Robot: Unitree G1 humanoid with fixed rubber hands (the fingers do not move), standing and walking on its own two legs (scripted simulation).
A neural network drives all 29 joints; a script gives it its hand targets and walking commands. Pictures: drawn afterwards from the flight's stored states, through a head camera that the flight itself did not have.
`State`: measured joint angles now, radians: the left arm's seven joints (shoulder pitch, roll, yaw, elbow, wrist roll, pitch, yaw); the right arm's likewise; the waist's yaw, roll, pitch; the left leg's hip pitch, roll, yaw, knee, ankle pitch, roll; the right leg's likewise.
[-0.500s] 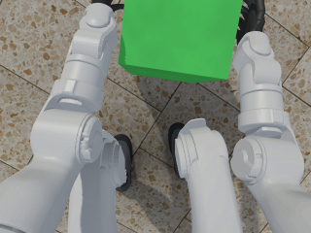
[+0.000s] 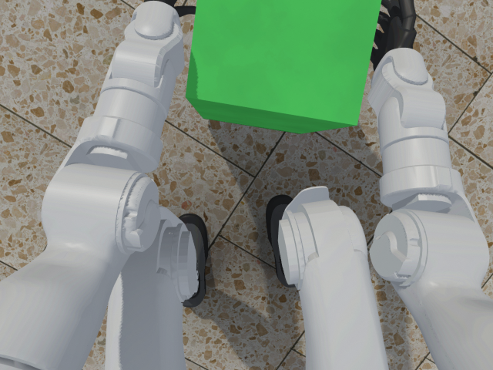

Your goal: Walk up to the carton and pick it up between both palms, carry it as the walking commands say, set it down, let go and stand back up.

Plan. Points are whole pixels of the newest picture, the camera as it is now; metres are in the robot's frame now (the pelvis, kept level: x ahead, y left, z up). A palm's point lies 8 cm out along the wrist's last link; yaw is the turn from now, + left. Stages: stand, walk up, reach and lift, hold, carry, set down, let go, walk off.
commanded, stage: set down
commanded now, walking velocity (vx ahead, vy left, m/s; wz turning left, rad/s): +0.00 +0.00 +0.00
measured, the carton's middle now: (270, 50) +0.53 -0.09 -0.23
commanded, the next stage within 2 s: none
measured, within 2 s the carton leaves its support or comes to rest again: neither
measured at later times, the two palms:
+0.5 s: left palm (160, 10) +0.56 +0.05 -0.15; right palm (390, 51) +0.49 -0.24 -0.15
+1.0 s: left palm (159, 9) +0.57 +0.05 -0.15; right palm (390, 52) +0.49 -0.24 -0.15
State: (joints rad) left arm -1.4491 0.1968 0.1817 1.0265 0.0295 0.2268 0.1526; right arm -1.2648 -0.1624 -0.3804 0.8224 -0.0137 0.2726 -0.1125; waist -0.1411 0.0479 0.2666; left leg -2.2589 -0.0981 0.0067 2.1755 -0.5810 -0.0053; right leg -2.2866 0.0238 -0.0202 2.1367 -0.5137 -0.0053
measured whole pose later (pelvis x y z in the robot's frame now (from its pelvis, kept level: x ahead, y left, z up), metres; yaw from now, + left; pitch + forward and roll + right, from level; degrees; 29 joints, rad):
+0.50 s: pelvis +0.00 +0.01 -0.01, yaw +0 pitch +38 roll -2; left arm -1.48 0.20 0.18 1.08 0.04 0.21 0.15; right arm -1.28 -0.18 -0.43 0.86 -0.04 0.25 -0.03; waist -0.15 0.05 0.27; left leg -2.29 -0.12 0.01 2.19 -0.57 0.01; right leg -2.30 0.01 -0.02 2.15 -0.52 0.01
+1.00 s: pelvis +0.00 +0.01 -0.01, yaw +0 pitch +37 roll -2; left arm -1.50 0.21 0.19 1.10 0.07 0.19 0.11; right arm -1.29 -0.18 -0.48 0.89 -0.08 0.23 0.01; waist -0.15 0.04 0.28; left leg -2.28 -0.11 0.01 2.20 -0.57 0.01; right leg -2.29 0.01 -0.02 2.15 -0.52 0.02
